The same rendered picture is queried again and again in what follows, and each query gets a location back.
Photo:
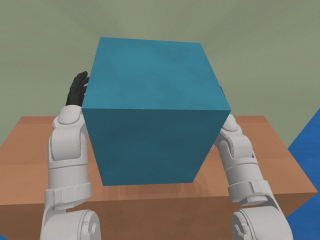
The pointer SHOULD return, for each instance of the left robot upper arm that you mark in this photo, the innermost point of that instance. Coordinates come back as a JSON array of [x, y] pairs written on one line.
[[74, 225]]

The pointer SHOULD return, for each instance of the right robot upper arm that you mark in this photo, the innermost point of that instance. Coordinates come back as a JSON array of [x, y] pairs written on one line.
[[260, 223]]

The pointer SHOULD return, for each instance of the robot left hand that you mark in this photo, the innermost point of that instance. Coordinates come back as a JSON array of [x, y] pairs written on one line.
[[77, 90]]

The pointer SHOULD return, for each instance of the right robot forearm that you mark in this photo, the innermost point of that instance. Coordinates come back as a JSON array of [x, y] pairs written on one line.
[[246, 184]]

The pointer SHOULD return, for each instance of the left robot forearm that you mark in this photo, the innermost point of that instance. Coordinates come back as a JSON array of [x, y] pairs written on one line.
[[67, 160]]

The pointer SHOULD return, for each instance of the pedestal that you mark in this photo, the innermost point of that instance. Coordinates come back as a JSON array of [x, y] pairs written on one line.
[[201, 210]]

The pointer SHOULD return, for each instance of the carton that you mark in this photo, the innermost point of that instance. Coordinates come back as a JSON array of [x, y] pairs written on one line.
[[153, 109]]

